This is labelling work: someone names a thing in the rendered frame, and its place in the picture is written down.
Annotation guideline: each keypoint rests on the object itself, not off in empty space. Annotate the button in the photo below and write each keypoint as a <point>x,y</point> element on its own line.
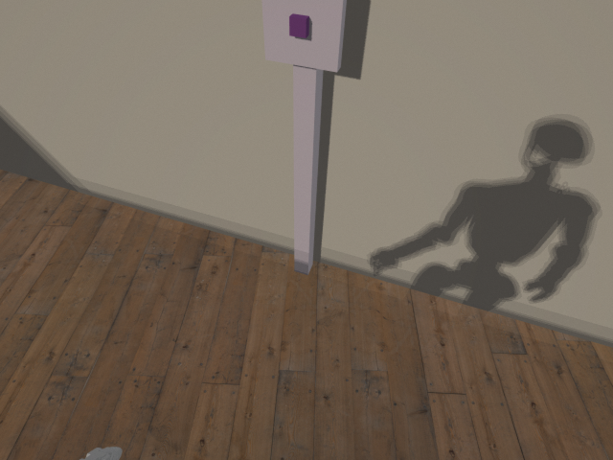
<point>299,25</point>

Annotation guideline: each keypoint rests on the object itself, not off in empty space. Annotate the panel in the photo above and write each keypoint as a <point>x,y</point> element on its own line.
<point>321,50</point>

